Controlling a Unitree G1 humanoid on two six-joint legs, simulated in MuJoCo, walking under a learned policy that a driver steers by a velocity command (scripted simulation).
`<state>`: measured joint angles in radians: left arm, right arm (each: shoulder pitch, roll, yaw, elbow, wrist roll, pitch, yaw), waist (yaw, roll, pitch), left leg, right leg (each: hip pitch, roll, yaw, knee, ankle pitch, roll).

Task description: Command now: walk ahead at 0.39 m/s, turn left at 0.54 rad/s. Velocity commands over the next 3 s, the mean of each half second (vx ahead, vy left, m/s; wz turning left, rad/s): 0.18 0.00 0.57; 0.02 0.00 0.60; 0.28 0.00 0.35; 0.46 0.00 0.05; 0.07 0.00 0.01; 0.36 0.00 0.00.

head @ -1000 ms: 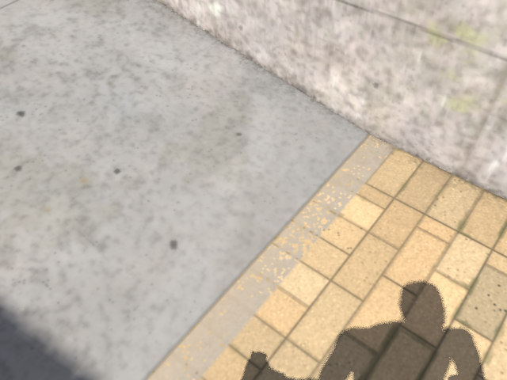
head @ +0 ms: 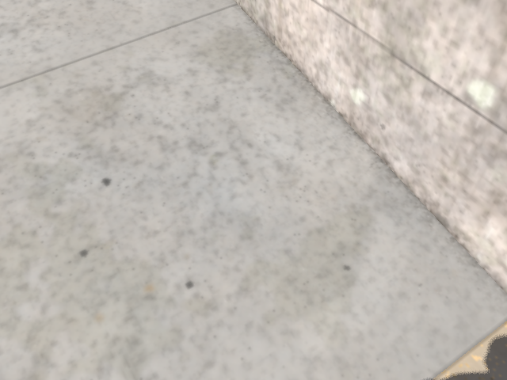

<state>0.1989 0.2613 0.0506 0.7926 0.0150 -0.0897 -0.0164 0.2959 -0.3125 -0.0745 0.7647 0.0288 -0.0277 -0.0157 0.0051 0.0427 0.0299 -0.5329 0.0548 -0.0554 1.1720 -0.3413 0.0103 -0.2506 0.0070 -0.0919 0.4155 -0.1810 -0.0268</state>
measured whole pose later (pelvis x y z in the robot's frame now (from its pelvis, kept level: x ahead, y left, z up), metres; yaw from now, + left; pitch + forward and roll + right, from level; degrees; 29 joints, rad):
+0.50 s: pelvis +0.14 +0.03 +0.00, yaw +17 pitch +2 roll -1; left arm 0.06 0.31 0.05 0.76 0.01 0.01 0.02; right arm 0.17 -0.30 -0.07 0.60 -0.01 0.04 -0.03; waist -0.02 -0.03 0.06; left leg -0.45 -0.08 -0.07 0.49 -0.23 0.11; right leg -0.56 -0.03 0.06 1.02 -0.38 0.10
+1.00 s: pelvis +0.14 +0.01 +0.00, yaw +35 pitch +1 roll +0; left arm 0.17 0.25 0.05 0.70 0.01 0.04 0.06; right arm 0.18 -0.28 -0.07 0.59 0.02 0.08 0.00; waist 0.02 0.01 0.05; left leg -0.48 0.03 -0.01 0.90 -0.40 -0.11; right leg -0.26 -0.09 -0.14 0.49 -0.32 -0.03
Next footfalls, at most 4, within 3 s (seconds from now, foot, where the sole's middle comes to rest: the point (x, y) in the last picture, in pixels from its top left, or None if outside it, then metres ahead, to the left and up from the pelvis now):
0.24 left None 0.26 0.15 -0.76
0.66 right None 0.26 -0.08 -0.77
1.08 left None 0.10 0.15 -0.77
1.58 right None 0.46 0.17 -0.73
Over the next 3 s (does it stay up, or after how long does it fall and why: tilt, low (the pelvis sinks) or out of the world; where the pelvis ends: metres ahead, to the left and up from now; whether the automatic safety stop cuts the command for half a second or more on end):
stays up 0.56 0.46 0.06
